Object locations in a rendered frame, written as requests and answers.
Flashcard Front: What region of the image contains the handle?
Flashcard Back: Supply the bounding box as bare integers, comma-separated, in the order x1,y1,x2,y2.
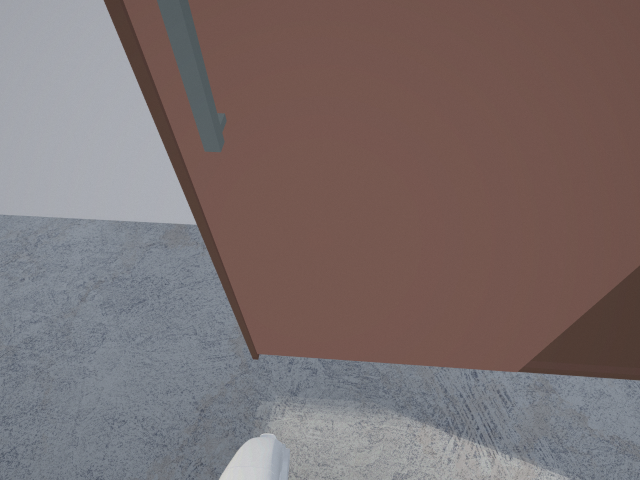
157,0,227,152

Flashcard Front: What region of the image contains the wardrobe door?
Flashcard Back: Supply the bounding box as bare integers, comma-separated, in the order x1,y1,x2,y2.
531,266,640,368
123,0,640,372

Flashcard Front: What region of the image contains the robot left thigh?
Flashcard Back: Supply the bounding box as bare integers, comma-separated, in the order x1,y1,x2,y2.
219,437,290,480

